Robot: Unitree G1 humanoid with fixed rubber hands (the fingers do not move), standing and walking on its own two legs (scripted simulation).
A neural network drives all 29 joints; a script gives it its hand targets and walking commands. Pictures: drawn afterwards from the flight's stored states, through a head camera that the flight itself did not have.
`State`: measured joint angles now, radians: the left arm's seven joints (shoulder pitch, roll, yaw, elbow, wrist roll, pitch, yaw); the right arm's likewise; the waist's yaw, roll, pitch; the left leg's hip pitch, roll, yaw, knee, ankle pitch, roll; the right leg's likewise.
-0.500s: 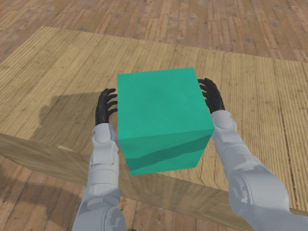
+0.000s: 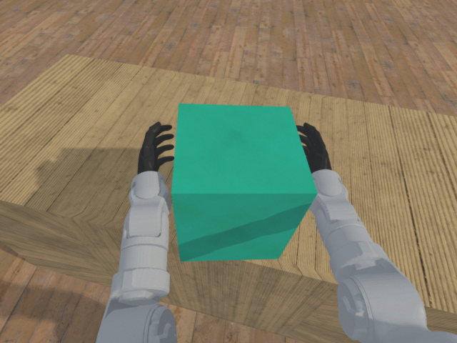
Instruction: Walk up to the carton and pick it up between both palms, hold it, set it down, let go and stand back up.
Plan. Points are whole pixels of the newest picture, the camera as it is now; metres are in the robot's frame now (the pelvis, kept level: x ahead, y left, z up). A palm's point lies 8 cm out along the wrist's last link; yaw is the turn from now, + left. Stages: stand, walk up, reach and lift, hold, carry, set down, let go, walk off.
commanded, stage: reach and lift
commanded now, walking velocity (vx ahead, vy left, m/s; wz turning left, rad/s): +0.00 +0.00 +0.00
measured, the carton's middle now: (232, 187) +0.39 +0.04 +0.03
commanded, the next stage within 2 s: none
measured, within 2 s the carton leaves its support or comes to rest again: neither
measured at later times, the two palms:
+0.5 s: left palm (143, 142) +0.37 +0.19 +0.16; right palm (324, 148) +0.40 -0.11 +0.14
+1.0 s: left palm (145, 136) +0.36 +0.18 +0.18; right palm (338, 159) +0.36 -0.12 +0.16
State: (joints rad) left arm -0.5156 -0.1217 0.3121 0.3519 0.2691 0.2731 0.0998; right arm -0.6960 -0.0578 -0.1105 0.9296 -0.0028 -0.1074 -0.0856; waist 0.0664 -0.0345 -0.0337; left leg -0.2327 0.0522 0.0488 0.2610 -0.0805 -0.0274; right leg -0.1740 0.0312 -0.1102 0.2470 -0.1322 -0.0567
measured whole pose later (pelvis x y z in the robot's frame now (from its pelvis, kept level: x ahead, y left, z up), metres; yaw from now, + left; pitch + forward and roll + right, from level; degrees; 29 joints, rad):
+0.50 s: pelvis +0.01 +0.01 +0.00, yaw +1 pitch -4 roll +0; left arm -0.58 -0.07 0.32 0.25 0.32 0.47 0.01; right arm -0.72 -0.02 -0.10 0.78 0.05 0.06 -0.14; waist -0.01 -0.04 0.02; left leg -0.09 0.03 0.03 0.28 -0.12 -0.01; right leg -0.01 0.01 -0.12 0.25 -0.17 -0.04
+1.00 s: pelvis -0.01 +0.02 +0.00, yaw +0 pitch -8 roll +0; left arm -0.63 -0.06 0.30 0.18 0.34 0.63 -0.04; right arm -0.66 -0.01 -0.11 0.64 0.08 0.17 -0.16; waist -0.05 -0.07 0.05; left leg -0.04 0.02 0.05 0.29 -0.12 0.01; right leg 0.03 0.00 -0.10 0.26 -0.16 -0.02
